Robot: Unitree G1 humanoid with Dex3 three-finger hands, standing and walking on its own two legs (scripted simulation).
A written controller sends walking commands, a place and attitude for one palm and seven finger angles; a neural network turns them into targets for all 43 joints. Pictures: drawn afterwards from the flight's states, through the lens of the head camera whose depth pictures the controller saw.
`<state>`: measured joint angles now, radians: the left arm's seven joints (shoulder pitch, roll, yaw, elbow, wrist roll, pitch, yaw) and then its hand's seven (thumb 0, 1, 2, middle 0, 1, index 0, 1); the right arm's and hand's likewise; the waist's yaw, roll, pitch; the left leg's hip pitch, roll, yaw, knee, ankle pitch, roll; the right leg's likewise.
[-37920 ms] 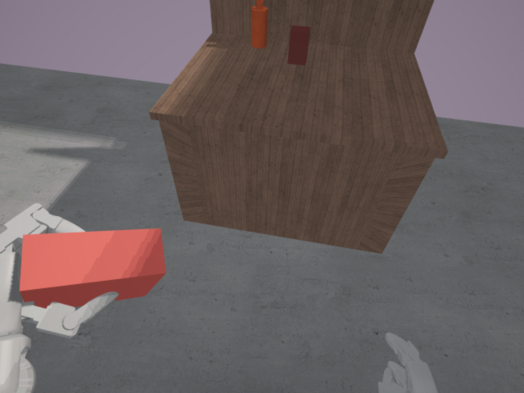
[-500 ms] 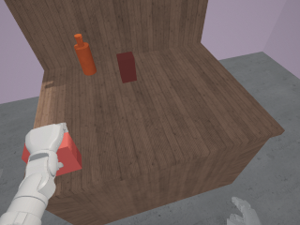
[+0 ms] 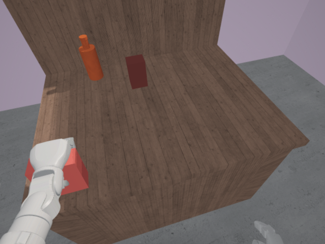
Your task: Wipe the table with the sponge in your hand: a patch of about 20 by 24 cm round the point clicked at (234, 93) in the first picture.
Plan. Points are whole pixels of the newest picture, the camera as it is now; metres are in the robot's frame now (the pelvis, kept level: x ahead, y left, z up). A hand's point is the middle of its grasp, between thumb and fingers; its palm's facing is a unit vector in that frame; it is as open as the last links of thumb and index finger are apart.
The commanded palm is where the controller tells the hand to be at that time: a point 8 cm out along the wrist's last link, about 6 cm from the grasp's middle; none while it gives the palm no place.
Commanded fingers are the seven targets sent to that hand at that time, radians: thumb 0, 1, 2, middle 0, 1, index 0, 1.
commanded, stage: lower the sponge onto the table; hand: left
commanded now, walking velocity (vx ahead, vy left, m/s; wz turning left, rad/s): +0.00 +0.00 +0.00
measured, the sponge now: (63, 178) +0.28 +0.33 -0.05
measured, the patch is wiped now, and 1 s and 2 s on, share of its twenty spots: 0.00 0.35 0.35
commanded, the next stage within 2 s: wipe forward along the first lane in 0.02 s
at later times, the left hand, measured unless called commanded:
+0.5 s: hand (62, 156) +0.31 +0.33 +0.01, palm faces -0.13 +0.02 -0.99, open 9.6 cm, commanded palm +0.31 +0.32 +0.03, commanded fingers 0.00 0.10 1.30 -1.20 -1.60 -1.20 -1.60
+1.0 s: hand (61, 142) +0.36 +0.35 +0.01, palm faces -0.16 +0.05 -0.99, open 9.7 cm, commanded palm +0.36 +0.34 +0.03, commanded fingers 0.00 0.10 1.30 -1.20 -1.60 -1.20 -1.60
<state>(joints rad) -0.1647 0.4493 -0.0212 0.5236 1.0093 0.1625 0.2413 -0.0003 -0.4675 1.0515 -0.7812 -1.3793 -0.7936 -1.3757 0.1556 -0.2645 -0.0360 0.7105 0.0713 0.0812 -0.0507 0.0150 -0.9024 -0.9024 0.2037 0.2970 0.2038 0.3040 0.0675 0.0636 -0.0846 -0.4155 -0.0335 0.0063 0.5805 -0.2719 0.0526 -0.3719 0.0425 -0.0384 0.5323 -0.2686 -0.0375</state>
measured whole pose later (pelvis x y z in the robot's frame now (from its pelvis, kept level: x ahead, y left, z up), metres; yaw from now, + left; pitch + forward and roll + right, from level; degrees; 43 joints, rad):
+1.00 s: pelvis -0.04 -0.02 -0.03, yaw -1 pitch +16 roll -3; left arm -0.65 0.69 0.07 1.09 1.06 0.02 0.24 0.01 -0.57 1.16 -0.82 -1.32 -0.82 -1.37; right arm 0.30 -0.30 -0.02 0.71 0.08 0.09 -0.05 0.01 -0.90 -0.90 0.20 0.30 0.20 0.30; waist -0.04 0.06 -0.14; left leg -0.80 0.02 -0.02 0.84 -0.32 0.03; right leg -0.74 0.09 -0.07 0.75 -0.29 -0.07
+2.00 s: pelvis -0.01 +0.02 -0.04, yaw -2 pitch +22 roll -5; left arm -0.91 0.79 0.00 1.19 1.12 0.04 0.15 0.01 -0.57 1.17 -0.81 -1.33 -0.82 -1.39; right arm 0.36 -0.28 -0.01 0.69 0.05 0.13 -0.03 0.01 -0.90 -0.90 0.21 0.30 0.21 0.30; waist -0.09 0.04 -0.15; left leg -0.92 0.00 -0.01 0.90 -0.37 0.08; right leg -0.84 0.07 -0.06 0.77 -0.33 -0.02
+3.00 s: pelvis +0.02 +0.02 -0.02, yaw -2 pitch +18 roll -3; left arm -0.74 0.54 -0.07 1.07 1.04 0.20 0.29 -0.02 -0.48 1.13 -0.71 -1.43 -0.72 -1.48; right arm 0.30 -0.27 -0.03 0.73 0.06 0.16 0.01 0.01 -0.90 -0.90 0.20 0.30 0.20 0.30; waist -0.06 0.04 -0.17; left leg -0.69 -0.01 0.01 0.73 -0.36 0.07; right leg -0.62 0.07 -0.03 0.62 -0.31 -0.02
